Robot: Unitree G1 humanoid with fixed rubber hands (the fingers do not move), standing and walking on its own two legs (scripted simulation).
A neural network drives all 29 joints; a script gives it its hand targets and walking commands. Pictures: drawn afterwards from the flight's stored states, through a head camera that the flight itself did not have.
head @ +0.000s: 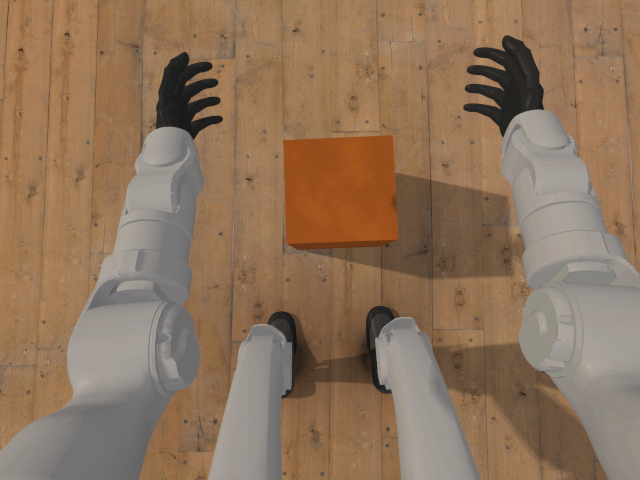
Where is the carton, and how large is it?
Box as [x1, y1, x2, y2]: [283, 135, 397, 249]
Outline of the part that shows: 392,135 283,140 286,243 297,249 380,246 397,239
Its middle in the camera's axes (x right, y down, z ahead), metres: +0.04 -0.08 +0.85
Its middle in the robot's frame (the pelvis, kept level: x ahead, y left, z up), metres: +0.49 -0.03 -0.51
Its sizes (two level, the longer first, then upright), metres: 0.210 0.200 0.250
